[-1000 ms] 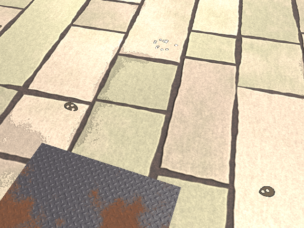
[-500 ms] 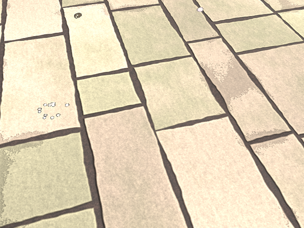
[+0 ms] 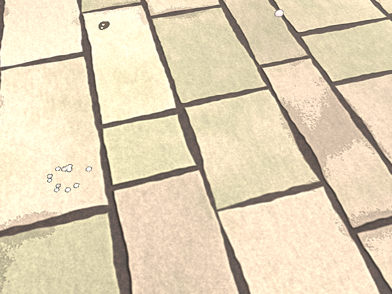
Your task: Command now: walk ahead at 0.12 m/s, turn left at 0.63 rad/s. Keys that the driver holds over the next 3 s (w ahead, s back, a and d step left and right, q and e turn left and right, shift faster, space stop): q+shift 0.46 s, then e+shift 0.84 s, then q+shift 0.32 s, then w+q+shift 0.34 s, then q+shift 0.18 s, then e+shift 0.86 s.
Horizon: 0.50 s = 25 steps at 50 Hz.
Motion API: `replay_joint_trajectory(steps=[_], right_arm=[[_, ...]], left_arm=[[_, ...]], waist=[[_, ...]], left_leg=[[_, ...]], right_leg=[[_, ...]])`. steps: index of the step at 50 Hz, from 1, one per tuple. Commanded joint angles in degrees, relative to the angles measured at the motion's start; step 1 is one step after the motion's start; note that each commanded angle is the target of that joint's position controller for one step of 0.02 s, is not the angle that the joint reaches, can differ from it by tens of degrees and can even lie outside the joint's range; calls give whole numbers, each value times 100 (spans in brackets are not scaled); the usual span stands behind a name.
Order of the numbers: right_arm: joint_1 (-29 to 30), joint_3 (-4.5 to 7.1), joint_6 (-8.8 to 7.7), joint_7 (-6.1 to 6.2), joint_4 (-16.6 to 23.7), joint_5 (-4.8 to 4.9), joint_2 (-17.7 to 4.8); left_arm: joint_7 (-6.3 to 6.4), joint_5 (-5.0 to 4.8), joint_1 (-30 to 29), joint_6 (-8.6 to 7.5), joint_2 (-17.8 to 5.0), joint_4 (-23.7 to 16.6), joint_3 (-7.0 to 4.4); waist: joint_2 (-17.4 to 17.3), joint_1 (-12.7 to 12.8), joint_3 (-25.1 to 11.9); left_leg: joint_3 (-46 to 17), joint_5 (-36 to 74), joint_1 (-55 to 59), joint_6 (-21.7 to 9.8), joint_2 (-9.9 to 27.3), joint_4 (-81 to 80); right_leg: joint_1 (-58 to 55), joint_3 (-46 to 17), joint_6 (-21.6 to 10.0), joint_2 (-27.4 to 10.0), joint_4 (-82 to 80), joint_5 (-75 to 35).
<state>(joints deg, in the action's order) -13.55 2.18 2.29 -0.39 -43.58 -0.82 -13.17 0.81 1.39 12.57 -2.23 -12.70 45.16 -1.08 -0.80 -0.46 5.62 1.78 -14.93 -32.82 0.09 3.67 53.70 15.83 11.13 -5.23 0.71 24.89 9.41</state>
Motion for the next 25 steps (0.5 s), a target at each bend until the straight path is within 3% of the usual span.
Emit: replay_joint_trajectory(steps=[1,4,6,7,8,9,10,11,13,14,17,23,25], right_arm=[[-191,137,71,-104,391,-38,-390],[-2,199,97,-161,618,-58,-483],[-205,241,26,-151,621,-69,-527],[-500,346,-57,-85,561,-108,-924],[-578,572,-84,-22,688,-94,-1848],[-1111,640,-39,12,598,-31,-1804],[-911,587,4,57,586,-12,-1624],[-464,538,64,83,664,-2,-1432],[156,459,102,82,890,73,-1130],[100,450,90,58,907,88,-1107],[-152,538,51,28,867,69,-1313],[-290,620,92,11,911,-7,-1499],[-171,564,74,20,925,-35,-1389]], left_arm=[[28,13,-186,12,-730,-426,-232],[45,21,-56,143,-913,-426,-329],[61,5,40,230,-975,-387,-384],[39,54,304,300,-881,-364,-392],[45,5,78,385,-584,-814,-293],[71,94,-364,459,-685,-914,-264],[57,14,-353,460,-659,-900,-260],[50,-49,-321,405,-688,-845,-265],[49,77,-275,350,-845,-785,-312],[35,99,-252,375,-847,-772,-315],[28,26,-372,437,-735,-859,-263],[71,-8,-686,416,-841,-990,-236],[86,-43,-433,395,-876,-853,-237]], waist=[[786,6,-1018],[761,94,-877],[399,-25,-840],[-700,-75,-746],[-2123,-74,-444],[-1181,-441,-769],[-814,-263,-735],[-556,-58,-584],[-607,99,-784],[-498,78,-952],[-275,-32,-1063],[-544,-250,-978],[-603,-217,-1123]], left_leg=[[180,117,1063,-43,-5,-601],[302,-420,1222,-157,-86,-1198],[251,-143,1786,-327,-222,-2119],[-850,587,2101,-534,276,-3096],[-3415,2465,2453,-1429,1695,-3585],[-3547,2711,2616,-1929,1725,-3637],[-2998,2321,2537,-1891,1443,-3516],[-2537,1860,2343,-1633,1046,-3536],[-2123,2096,2330,-1338,548,-3446],[-2105,2412,2381,-1311,501,-3373],[-2334,2263,2579,-1272,399,-3307],[-3212,1059,2615,-1239,255,-3374],[-3007,1401,2581,-1182,303,-3266]], right_leg=[[-129,-432,-651,-1667,-573,-1764],[-269,-493,-483,-1996,-250,-945],[-103,-254,-68,-1856,494,-103],[312,89,346,-1371,1716,894],[2075,122,866,-125,3061,2931],[2284,-977,872,-43,3991,3081],[2365,-1274,854,-141,4183,2546],[2313,-1391,822,-254,3991,1895],[2084,-1342,815,-211,3867,1294],[1986,-1346,835,-155,3930,1229],[2027,-1458,891,-105,3515,1176],[1900,-1714,820,118,2511,1198],[1547,-1586,736,52,2326,1135]])
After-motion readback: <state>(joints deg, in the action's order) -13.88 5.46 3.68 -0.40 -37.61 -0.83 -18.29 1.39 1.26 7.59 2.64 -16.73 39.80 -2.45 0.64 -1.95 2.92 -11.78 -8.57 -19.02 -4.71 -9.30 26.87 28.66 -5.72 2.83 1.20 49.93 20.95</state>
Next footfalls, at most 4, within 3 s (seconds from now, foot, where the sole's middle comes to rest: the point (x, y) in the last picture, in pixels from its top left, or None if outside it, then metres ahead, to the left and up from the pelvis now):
0.14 left None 0.09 0.13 -0.77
0.66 right None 0.16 -0.04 -0.77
1.04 left None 0.07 0.14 -0.77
1.46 right None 0.08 -0.09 -0.77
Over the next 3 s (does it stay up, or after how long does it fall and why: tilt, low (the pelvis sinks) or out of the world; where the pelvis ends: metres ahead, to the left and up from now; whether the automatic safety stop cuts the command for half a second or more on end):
stays up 0.41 0.32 0.00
